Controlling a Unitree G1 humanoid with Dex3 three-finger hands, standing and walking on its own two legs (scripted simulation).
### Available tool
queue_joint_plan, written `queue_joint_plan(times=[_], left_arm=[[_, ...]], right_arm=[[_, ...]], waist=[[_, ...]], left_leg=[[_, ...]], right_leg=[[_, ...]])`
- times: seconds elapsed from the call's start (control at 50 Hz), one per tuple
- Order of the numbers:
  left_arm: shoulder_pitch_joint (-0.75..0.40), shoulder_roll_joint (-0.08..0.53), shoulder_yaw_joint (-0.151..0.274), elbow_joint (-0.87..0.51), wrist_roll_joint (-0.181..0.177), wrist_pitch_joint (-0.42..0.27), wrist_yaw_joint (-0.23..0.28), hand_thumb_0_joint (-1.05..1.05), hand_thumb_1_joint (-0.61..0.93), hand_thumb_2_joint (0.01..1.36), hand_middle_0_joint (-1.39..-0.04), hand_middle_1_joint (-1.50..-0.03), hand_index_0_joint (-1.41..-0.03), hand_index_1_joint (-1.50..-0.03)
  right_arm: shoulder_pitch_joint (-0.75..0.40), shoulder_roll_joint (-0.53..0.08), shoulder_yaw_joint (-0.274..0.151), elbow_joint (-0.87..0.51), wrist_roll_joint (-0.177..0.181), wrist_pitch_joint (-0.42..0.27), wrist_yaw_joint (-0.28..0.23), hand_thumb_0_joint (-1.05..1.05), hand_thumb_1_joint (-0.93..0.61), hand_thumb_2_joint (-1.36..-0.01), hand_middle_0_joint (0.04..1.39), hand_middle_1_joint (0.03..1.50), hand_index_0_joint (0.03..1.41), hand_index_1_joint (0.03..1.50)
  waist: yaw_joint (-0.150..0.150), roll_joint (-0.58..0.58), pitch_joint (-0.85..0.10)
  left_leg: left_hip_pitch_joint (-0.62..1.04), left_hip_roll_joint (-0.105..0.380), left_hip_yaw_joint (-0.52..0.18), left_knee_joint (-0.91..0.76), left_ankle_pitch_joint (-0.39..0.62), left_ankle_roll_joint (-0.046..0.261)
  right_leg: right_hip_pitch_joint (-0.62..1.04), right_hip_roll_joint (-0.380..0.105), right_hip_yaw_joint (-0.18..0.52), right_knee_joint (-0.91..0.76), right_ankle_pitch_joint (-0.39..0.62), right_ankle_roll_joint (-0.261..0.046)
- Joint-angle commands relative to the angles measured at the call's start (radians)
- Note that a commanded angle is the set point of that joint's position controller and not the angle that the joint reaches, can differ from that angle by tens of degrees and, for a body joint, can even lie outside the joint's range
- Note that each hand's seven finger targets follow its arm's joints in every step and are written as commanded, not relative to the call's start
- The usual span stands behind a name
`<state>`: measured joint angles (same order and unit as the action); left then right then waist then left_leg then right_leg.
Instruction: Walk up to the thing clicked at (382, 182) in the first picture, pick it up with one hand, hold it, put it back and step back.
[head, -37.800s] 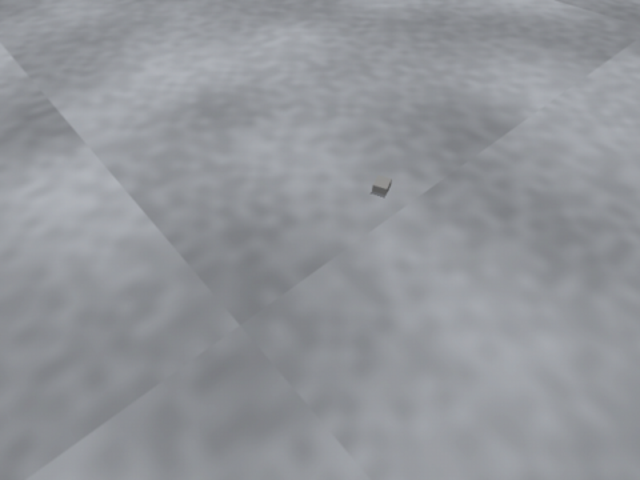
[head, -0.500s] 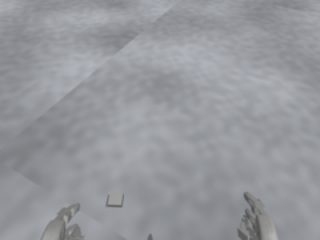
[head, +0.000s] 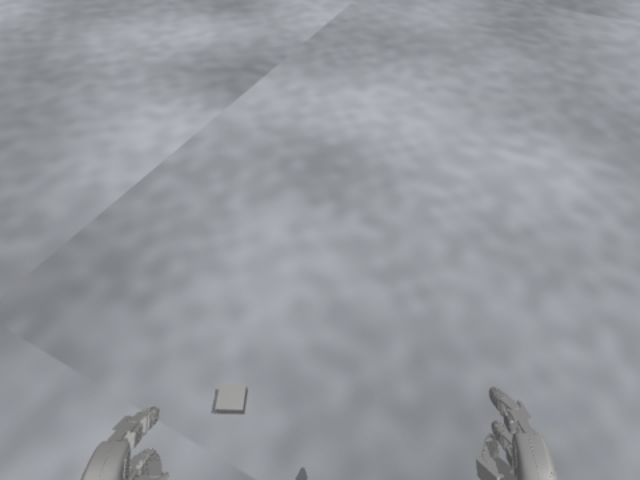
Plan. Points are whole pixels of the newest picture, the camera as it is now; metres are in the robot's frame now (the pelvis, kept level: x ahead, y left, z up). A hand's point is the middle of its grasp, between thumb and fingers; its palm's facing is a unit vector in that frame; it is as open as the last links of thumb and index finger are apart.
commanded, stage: home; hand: left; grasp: from above
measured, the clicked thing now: (231, 399) +0.47 +0.22 -0.70
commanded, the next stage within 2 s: stand in 0.42 s
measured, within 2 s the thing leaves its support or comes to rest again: neither
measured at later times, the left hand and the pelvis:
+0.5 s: hand (162, 479) +0.16 +0.18 -0.05, palm faces +0.03 -0.98 -0.20, open 7.4 cm; pelvis +0.00 +0.00 +0.00, yaw +0 degrees
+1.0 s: hand out of the picture +0.07 +0.24 -0.10, palm faces +0.04 -0.95 -0.31, open 7.4 cm; pelvis -0.01 +0.01 +0.05, yaw +1 degrees
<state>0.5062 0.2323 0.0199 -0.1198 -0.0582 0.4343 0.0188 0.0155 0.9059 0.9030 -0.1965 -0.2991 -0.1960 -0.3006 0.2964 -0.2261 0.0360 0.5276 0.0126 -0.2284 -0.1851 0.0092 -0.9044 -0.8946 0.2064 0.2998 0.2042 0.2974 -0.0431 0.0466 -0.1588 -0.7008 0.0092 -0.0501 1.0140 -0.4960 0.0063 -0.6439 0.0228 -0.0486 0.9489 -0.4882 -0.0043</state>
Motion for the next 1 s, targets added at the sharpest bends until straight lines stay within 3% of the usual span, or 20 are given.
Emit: queue_joint_plan(times=[0.0, 0.02, 0.04, 0.08, 0.1, 0.12, 0.2, 0.38, 0.48, 0.5, 0.52, 0.54, 0.56, 0.58, 0.62, 0.7, 0.76, 0.82, 0.88, 0.98], left_arm=[[-0.036, 0.101, 0.064, -0.205, 0.004, -0.054, 0.008, 0.000, 0.900, 0.900, -0.200, -0.300, -0.200, -0.300], [0.000, 0.107, 0.081, -0.168, 0.005, -0.049, 0.009, 0.000, 0.900, 0.900, -0.200, -0.300, -0.200, -0.300], [-0.016, 0.099, 0.064, -0.190, 0.007, -0.052, 0.009, 0.000, 0.900, 0.900, -0.200, -0.300, -0.200, -0.300], [0.015, 0.110, 0.075, -0.166, 0.008, -0.045, 0.008, 0.000, 0.900, 0.900, -0.200, -0.300, -0.200, -0.300], [-0.020, 0.098, 0.055, -0.211, 0.006, -0.050, 0.007, 0.000, 0.900, 0.900, -0.200, -0.300, -0.200, -0.300], [0.000, 0.104, 0.073, -0.178, 0.007, -0.049, 0.009, 0.000, 0.900, 0.900, -0.200, -0.300, -0.200, -0.300], [-0.026, 0.102, 0.067, -0.193, 0.006, -0.050, 0.009, 0.000, 0.900, 0.900, -0.200, -0.300, -0.200, -0.300], [-0.015, 0.101, 0.069, -0.201, 0.003, -0.051, 0.011, 0.000, 0.900, 0.900, -0.200, -0.300, -0.200, -0.300], [-0.017, 0.105, 0.061, -0.204, 0.010, -0.049, 0.010, 0.000, 0.900, 0.900, -0.200, -0.300, -0.200, -0.300], [-0.306, 0.176, 0.071, 0.147, 0.129, -0.245, 0.046, 0.000, 0.900, 0.900, -0.200, -0.301, -0.200, -0.300], [-0.230, 0.192, 0.090, 0.334, 0.135, -0.313, 0.042, 0.000, 0.900, 0.900, -0.200, -0.300, -0.200, -0.301], [-0.224, 0.205, 0.086, 0.370, 0.137, -0.346, 0.039, 0.000, 0.900, 0.900, -0.200, -0.300, -0.200, -0.301], [-0.239, 0.191, 0.073, 0.393, 0.128, -0.365, 0.030, 0.000, 0.900, 0.900, -0.200, -0.300, -0.200, -0.301], [-0.246, 0.197, 0.066, 0.436, 0.127, -0.382, 0.026, 0.000, 0.900, 0.900, -0.200, -0.300, -0.200, -0.301], [-0.270, 0.197, 0.071, 0.524, 0.116, -0.393, 0.025, 0.000, 0.900, 0.900, -0.200, -0.300, -0.200, -0.301], [-0.312, 0.193, 0.073, 0.679, 0.107, -0.418, 0.028, 0.000, 0.900, 0.900, -0.200, -0.300, -0.200, -0.301], [-0.350, 0.195, 0.074, 0.761, 0.105, -0.434, 0.027, 0.000, 0.900, 0.900, -0.200, -0.300, -0.200, -0.301], [-0.345, 0.194, 0.070, 0.845, 0.103, -0.445, 0.027, 0.000, 0.900, 0.900, -0.200, -0.300, -0.200, -0.301], [-0.354, 0.201, 0.067, 0.915, 0.098, -0.449, 0.027, 0.000, 0.900, 0.900, -0.200, -0.300, -0.200, -0.301], [-0.339, 0.202, 0.061, 1.016, 0.086, -0.449, 0.028, 0.000, 0.900, 0.900, -0.200, -0.300, -0.200, -0.301]], right_arm=[[-0.068, -0.120, -0.053, -0.159, -0.003, -0.056, -0.007, 0.000, -0.901, -0.899, 0.200, 0.299, 0.200, 0.299], [-0.068, -0.122, -0.056, -0.158, -0.003, -0.055, -0.008, 0.000, -0.901, -0.899, 0.199, 0.299, 0.200, 0.299], [-0.068, -0.119, -0.054, -0.162, -0.004, -0.054, -0.008, 0.000, -0.901, -0.899, 0.200, 0.299, 0.200, 0.299], [-0.056, -0.130, -0.061, -0.155, -0.003, -0.052, -0.007, 0.000, -0.901, -0.899, 0.199, 0.299, 0.200, 0.299], [-0.066, -0.122, -0.055, -0.160, -0.002, -0.051, -0.004, 0.000, -0.901, -0.899, 0.199, 0.299, 0.199, 0.299], [-0.058, -0.123, -0.059, -0.153, -0.003, -0.047, -0.004, 0.000, -0.901, -0.899, 0.199, 0.299, 0.200, 0.299], [-0.068, -0.122, -0.056, -0.161, -0.002, -0.047, -0.004, 0.000, -0.901, -0.899, 0.199, 0.299, 0.199, 0.299], [-0.065, -0.119, -0.056, -0.166, -0.002, -0.044, -0.003, 0.000, -0.901, -0.899, 0.200, 0.299, 0.200, 0.299], [-0.064, -0.124, -0.060, -0.161, -0.002, -0.040, -0.001, 0.000, -0.901, -0.899, 0.199, 0.299, 0.200, 0.299], [-0.147, -0.214, -0.091, 0.080, -0.126, 0.060, 0.058, 0.000, -0.902, -0.899, 0.199, 0.299, 0.199, 0.299], [-0.147, -0.220, -0.109, 0.092, -0.122, 0.094, 0.082, 0.000, -0.900, -0.900, 0.200, 0.300, 0.200, 0.300], [-0.130, -0.222, -0.104, 0.090, -0.124, 0.107, 0.099, 0.000, -0.900, -0.900, 0.200, 0.300, 0.200, 0.300], [-0.113, -0.222, -0.103, 0.095, -0.133, 0.118, 0.109, 0.000, -0.900, -0.900, 0.200, 0.300, 0.200, 0.300], [-0.121, -0.212, -0.099, 0.117, -0.113, 0.121, 0.125, 0.000, -0.900, -0.900, 0.200, 0.300, 0.200, 0.300], [-0.145, -0.194, -0.106, 0.153, -0.071, 0.129, 0.151, 0.000, -0.900, -0.900, 0.200, 0.300, 0.200, 0.300], [-0.169, -0.191, -0.115, 0.216, -0.061, 0.150, 0.163, 0.000, -0.900, -0.900, 0.200, 0.300, 0.200, 0.300], [-0.152, -0.197, -0.117, 0.263, -0.068, 0.165, 0.161, 0.000, -0.900, -0.900, 0.200, 0.300, 0.200, 0.300], [-0.165, -0.196, -0.117, 0.305, -0.065, 0.174, 0.161, 0.000, -0.900, -0.900, 0.200, 0.300, 0.200, 0.300], [-0.164, -0.208, -0.117, 0.347, -0.061, 0.186, 0.156, 0.000, -0.900, -0.900, 0.200, 0.300, 0.200, 0.300], [-0.167, -0.227, -0.115, 0.414, -0.052, 0.187, 0.151, 0.000, -0.900, -0.900, 0.200, 0.300, 0.200, 0.300]], waist=[[-0.001, -0.003, -0.081], [0.005, -0.014, -0.089], [0.002, -0.006, -0.089], [0.000, -0.006, -0.109], [0.006, 0.011, -0.092], [0.004, -0.002, -0.101], [0.001, -0.001, -0.074], [0.002, -0.024, -0.105], [0.004, 0.022, -0.102], [0.087, -0.051, 0.155], [0.073, -0.093, 0.047], [0.060, -0.117, 0.011], [0.043, -0.068, 0.034], [0.063, -0.034, 0.022], [0.078, -0.054, 0.013], [0.073, -0.078, 0.014], [0.060, -0.058, 0.064], [0.063, -0.061, 0.099], [0.059, -0.066, 0.149], [0.067, 0.000, 0.146]], left_leg=[[0.110, -0.009, -0.005, -0.159, 0.246, 0.013], [0.110, -0.010, -0.004, -0.157, 0.255, 0.013], [0.109, -0.011, 0.000, -0.152, 0.259, 0.013], [0.128, -0.008, -0.007, -0.155, 0.292, 0.011], [0.124, -0.009, -0.002, -0.153, 0.302, 0.009], [0.122, -0.010, -0.003, -0.149, 0.300, 0.010], [0.110, -0.010, 0.000, -0.161, 0.246, 0.012], [0.117, -0.013, 0.002, -0.141, 0.276, 0.015], [0.123, -0.006, -0.012, -0.169, 0.259, 0.007], [0.100, 0.031, -0.053, -0.270, 0.387, 0.058], [0.188, 0.015, -0.027, -0.254, 0.438, 0.062], [0.239, 0.017, -0.022, -0.249, 0.470, 0.064], [0.255, 0.021, -0.041, -0.278, 0.454, 0.064], [0.290, 0.022, -0.053, -0.309, 0.443, 0.061], [0.335, 0.017, -0.039, -0.338, 0.426, 0.057], [0.395, 0.016, -0.052, -0.374, 0.390, 0.054], [0.429, 0.023, -0.066, -0.441, 0.320, 0.057], [0.448, 0.033, -0.080, -0.487, 0.375, 0.052], [0.449, 0.040, -0.094, -0.550, 0.339, 0.048], [0.510, 0.068, -0.121, -0.638, 0.422, 0.045]], right_leg=[[0.050, 0.006, -0.007, -0.153, 0.231, 0.000], [0.058, 0.006, -0.005, -0.151, 0.235, -0.001], [0.054, 0.005, -0.003, -0.152, 0.245, 0.000], [0.065, 0.007, -0.005, -0.141, 0.264, -0.004], [0.062, 0.005, -0.005, -0.142, 0.276, -0.004], [0.068, 0.005, -0.004, -0.145, 0.275, -0.002], [0.049, 0.006, -0.003, -0.156, 0.231, -0.001], [0.070, 0.003, -0.001, -0.156, 0.267, 0.003], [0.051, 0.007, -0.008, -0.140, 0.233, -0.007], [0.248, -0.087, 0.091, -0.217, 0.227, -0.029], [0.277, -0.095, 0.139, -0.225, 0.264, -0.066], [0.283, -0.108, 0.162, -0.228, 0.308, -0.083], [0.257, -0.089, 0.152, -0.240, 0.336, -0.068], [0.305, -0.097, 0.139, -0.233, 0.351, -0.062], [0.330, -0.107, 0.140, -0.260, 0.354, -0.048], [0.365, -0.122, 0.141, -0.339, 0.338, -0.035], [0.346, -0.120, 0.144, -0.400, 0.259, -0.029], [0.392, -0.121, 0.132, -0.444, 0.315, -0.025], [0.421, -0.125, 0.134, -0.502, 0.288, -0.023], [0.501, -0.116, 0.103, -0.536, 0.338, -0.010]])
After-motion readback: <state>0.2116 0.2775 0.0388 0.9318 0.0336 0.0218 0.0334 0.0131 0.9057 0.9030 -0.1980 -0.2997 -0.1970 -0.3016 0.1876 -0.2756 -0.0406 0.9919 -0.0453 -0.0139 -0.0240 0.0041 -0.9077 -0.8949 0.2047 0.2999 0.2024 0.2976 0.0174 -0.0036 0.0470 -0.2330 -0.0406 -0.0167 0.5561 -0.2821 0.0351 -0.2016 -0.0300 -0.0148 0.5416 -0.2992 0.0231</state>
